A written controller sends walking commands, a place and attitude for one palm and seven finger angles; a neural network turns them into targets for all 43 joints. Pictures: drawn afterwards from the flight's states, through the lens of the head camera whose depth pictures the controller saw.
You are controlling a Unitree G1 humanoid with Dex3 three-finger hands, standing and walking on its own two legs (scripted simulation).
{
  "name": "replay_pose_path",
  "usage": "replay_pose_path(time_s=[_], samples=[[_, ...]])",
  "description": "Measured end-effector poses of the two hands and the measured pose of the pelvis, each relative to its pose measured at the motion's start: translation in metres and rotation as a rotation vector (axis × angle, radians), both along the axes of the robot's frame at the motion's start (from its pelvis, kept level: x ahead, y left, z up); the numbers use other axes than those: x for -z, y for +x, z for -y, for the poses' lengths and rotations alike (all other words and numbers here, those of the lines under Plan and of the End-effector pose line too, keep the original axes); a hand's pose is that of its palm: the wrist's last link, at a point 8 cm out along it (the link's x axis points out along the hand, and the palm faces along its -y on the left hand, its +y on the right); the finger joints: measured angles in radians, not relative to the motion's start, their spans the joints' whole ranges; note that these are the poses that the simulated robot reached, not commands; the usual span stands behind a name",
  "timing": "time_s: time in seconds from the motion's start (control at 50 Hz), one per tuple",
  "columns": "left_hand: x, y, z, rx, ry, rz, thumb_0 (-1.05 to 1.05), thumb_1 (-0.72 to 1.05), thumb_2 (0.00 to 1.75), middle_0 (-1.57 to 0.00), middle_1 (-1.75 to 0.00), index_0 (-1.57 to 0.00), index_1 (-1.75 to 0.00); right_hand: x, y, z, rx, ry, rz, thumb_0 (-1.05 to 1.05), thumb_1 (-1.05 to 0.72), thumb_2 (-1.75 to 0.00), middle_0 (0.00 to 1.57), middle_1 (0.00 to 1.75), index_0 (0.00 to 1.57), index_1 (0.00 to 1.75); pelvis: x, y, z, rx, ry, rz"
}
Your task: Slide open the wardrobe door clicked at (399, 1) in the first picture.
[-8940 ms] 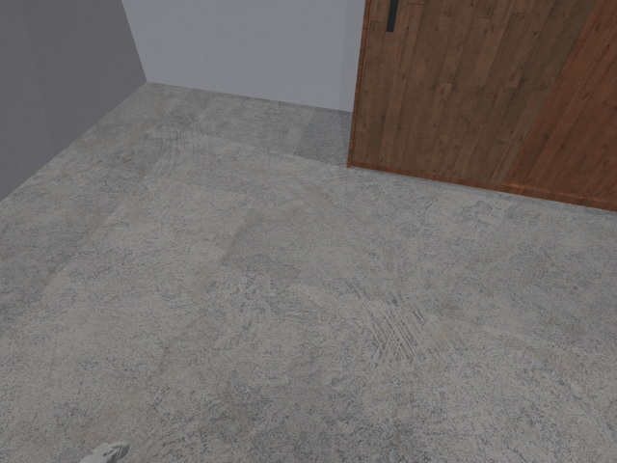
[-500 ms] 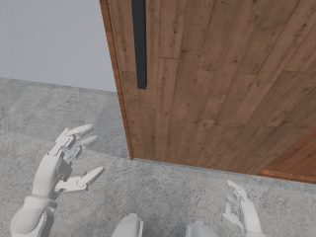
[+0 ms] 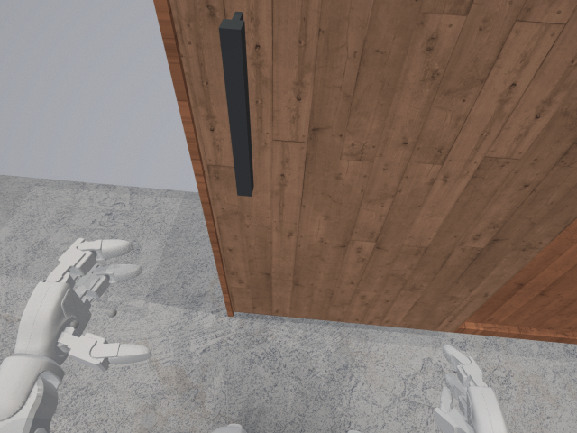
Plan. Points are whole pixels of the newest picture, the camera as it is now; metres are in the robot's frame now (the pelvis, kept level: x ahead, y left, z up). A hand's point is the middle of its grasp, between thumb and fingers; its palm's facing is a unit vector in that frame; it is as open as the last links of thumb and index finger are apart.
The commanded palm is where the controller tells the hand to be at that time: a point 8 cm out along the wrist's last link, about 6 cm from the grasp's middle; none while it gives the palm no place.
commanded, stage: raise the hand with hooked fingers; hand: left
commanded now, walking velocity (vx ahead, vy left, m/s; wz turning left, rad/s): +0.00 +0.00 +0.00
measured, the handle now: (242, 117) +0.54 +0.12 +0.14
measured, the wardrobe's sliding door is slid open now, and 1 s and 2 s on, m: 0.00 0.00 0.00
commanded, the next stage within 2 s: move the hooked fingers beside the handle in 0.94 s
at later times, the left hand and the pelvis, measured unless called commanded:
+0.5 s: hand (80, 252) +0.29 +0.27 +0.12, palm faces +0.04 -1.00 -0.03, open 14.0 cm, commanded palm +0.25 +0.31 +0.12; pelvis +0.01 -0.01 +0.02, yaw +0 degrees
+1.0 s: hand (80, 258) +0.28 +0.27 +0.12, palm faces +0.04 -1.00 -0.02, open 14.0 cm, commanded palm +0.25 +0.31 +0.12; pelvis +0.00 -0.01 +0.02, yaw -1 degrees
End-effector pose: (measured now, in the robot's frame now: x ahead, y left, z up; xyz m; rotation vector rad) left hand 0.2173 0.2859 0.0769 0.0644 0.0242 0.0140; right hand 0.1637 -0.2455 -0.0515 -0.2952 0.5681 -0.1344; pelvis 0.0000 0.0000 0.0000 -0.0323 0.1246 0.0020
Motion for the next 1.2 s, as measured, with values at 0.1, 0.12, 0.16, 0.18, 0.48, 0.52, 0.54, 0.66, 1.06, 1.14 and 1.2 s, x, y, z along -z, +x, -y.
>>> replay_pose_path(time_s=[0.1, 0.12, 0.16, 0.18, 0.48, 0.52, 0.54, 0.66, 1.06, 1.14, 1.2], samples=[[-0.022, 0.008, -0.017, -0.054, 0.002, 0.054, 0.00, -0.37, 0.36, -0.29, -1.11, -0.29, -1.11, -0.006, 0.014, -0.009, -0.038, 0.025, 0.024, 0.01, -0.90, -0.90, 0.20, 0.30, 0.20, 0.30, -0.006, 0.005, 0.002, -0.005, -0.001, 0.018], [-0.023, 0.010, -0.018, -0.054, 0.002, 0.046, 0.00, -0.39, 0.35, -0.29, -1.13, -0.29, -1.12, -0.006, 0.016, -0.011, -0.045, 0.030, 0.023, 0.01, -0.90, -0.90, 0.20, 0.30, 0.20, 0.30, -0.007, 0.005, 0.002, -0.006, -0.001, 0.020], [-0.023, 0.013, -0.019, -0.040, 0.001, 0.015, 0.00, -0.42, 0.33, -0.29, -1.15, -0.29, -1.15, -0.005, 0.017, -0.014, -0.055, 0.039, 0.019, 0.01, -0.90, -0.90, 0.20, 0.30, 0.20, 0.30, -0.008, 0.006, 0.002, -0.007, 0.000, 0.023], [-0.022, 0.015, -0.019, -0.031, -0.002, -0.003, 0.00, -0.44, 0.33, -0.29, -1.16, -0.29, -1.15, -0.005, 0.018, -0.015, -0.058, 0.043, 0.015, 0.01, -0.90, -0.90, 0.20, 0.30, 0.20, 0.30, -0.009, 0.006, 0.002, -0.007, 0.001, 0.025], [-0.049, 0.046, -0.038, -0.032, -0.027, 0.017, -0.01, -0.50, 0.30, -0.30, -1.20, -0.30, -1.20, -0.001, -0.004, 0.001, -0.006, 0.026, -0.074, 0.01, -0.90, -0.90, 0.20, 0.30, 0.20, 0.30, -0.020, 0.010, 0.007, 0.002, 0.009, 0.051], [-0.047, 0.050, -0.037, -0.015, -0.032, -0.008, -0.01, -0.50, 0.30, -0.29, -1.20, -0.30, -1.20, -0.002, -0.007, 0.005, 0.007, 0.024, -0.078, 0.01, -0.90, -0.90, 0.20, 0.30, 0.20, 0.30, -0.022, 0.010, 0.007, 0.006, 0.011, 0.051], [-0.046, 0.051, -0.035, -0.006, -0.035, -0.018, -0.01, -0.50, 0.30, -0.29, -1.20, -0.30, -1.20, -0.002, -0.008, 0.006, 0.012, 0.022, -0.078, 0.01, -0.90, -0.90, 0.20, 0.30, 0.20, 0.30, -0.022, 0.010, 0.007, 0.008, 0.012, 0.050], [-0.041, 0.050, -0.027, -0.003, -0.047, -0.002, -0.01, -0.50, 0.30, -0.30, -1.20, -0.30, -1.20, -0.007, -0.013, 0.012, 0.028, 0.014, -0.075, 0.01, -0.90, -0.90, 0.20, 0.30, 0.20, 0.30, -0.024, 0.011, 0.006, 0.020, 0.017, 0.050], [-0.044, 0.037, -0.036, -0.031, -0.053, 0.010, -0.01, -0.50, 0.30, -0.30, -1.20, -0.30, -1.20, -0.009, -0.010, -0.002, -0.001, 0.033, -0.047, 0.01, -0.90, -0.90, 0.20, 0.30, 0.20, 0.30, -0.025, 0.002, 0.005, 0.013, 0.018, 0.071], [-0.044, 0.039, -0.029, -0.020, -0.049, 0.013, -0.01, -0.51, 0.30, -0.30, -1.20, -0.30, -1.20, -0.008, -0.011, -0.003, -0.008, 0.026, -0.050, 0.01, -0.90, -0.90, 0.20, 0.30, 0.20, 0.30, -0.024, -0.001, 0.004, 0.006, 0.015, 0.075], [-0.044, 0.050, -0.021, -0.004, -0.057, 0.028, -0.01, -0.51, 0.30, -0.30, -1.20, -0.30, -1.20, -0.005, -0.013, -0.003, -0.009, 0.018, -0.064, 0.01, -0.90, -0.90, 0.20, 0.30, 0.20, 0.30, -0.024, -0.004, 0.003, 0.000, 0.016, 0.076]])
